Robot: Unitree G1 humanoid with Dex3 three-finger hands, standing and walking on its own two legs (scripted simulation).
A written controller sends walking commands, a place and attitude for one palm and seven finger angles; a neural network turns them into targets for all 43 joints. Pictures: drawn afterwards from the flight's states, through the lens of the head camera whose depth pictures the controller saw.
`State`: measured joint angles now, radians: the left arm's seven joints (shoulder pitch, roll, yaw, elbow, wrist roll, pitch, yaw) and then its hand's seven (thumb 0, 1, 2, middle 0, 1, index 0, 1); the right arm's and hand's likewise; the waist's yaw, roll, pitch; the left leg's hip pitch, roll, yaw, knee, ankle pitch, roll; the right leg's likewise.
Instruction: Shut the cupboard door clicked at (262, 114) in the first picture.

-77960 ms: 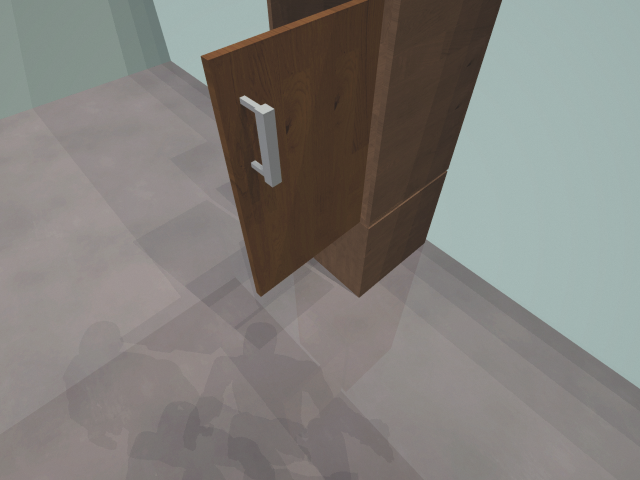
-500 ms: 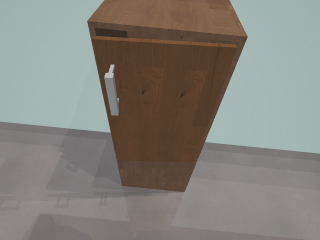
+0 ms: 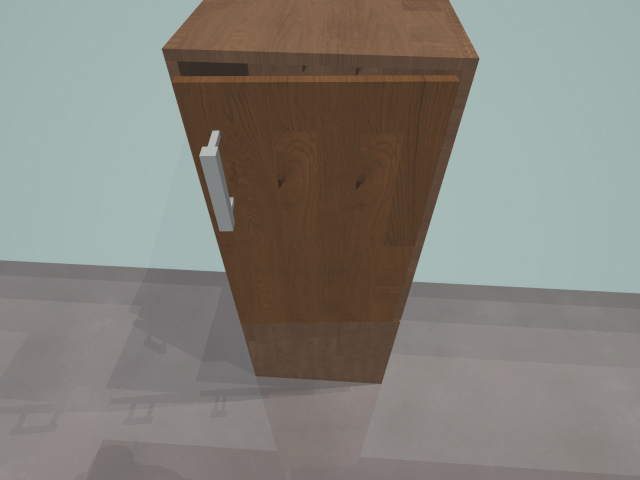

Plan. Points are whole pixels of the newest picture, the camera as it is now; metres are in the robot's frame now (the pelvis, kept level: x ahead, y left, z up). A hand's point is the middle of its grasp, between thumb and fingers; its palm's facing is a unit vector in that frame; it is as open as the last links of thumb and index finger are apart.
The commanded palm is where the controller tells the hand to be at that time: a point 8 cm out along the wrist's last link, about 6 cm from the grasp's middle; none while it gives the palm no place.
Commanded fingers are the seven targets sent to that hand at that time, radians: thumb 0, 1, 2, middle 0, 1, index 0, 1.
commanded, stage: look again from close up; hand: left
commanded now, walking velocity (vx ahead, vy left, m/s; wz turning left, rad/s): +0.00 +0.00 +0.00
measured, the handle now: (221, 182) +0.49 +0.17 +0.11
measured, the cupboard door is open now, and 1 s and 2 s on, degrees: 5 5 5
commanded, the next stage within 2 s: shuffle to correct the standing spot in 0.28 s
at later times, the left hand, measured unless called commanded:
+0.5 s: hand out of the picture -0.02 +0.15 -0.17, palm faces +0.02 -0.98 -0.19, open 7.4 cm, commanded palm none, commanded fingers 0.00 0.90 0.90 -0.20 -0.30 -0.20 -0.30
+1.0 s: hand out of the picture +0.02 +0.12 -0.18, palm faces +0.08 -0.99 -0.15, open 7.4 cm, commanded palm none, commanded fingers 0.00 0.90 0.90 -0.20 -0.30 -0.20 -0.30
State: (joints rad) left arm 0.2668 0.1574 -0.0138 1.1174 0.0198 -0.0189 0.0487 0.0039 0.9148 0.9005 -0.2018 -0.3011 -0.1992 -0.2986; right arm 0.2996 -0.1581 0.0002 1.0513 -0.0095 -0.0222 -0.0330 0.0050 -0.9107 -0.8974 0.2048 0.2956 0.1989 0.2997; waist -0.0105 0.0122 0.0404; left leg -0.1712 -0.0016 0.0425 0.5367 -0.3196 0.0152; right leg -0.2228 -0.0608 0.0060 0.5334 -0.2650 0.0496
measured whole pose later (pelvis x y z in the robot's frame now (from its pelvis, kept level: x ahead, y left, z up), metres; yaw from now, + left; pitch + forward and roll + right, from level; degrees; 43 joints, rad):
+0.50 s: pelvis -0.02 -0.02 +0.00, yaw +1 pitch -2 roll +1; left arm 0.30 0.16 -0.01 1.08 0.02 -0.01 0.02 0.00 0.91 0.90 -0.20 -0.30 -0.20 -0.30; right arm 0.32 -0.18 0.00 1.08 -0.02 0.00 -0.01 0.00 -0.90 -0.90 0.20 0.30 0.20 0.30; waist -0.01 -0.01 0.02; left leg -0.19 0.02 0.03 0.49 -0.26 -0.01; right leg -0.25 -0.04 -0.01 0.51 -0.23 0.01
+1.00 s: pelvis +0.05 -0.03 +0.00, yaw +1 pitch -1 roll +0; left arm 0.32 0.11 0.02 1.11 0.02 -0.02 0.04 0.00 0.91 0.90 -0.20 -0.30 -0.20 -0.30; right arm 0.28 -0.13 -0.01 1.11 -0.01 -0.02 -0.05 0.02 -0.93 -0.90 0.20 0.30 0.20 0.30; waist 0.01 -0.02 0.05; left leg -0.16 0.04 0.02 0.58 -0.37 -0.03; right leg -0.22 -0.02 -0.03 0.62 -0.34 0.00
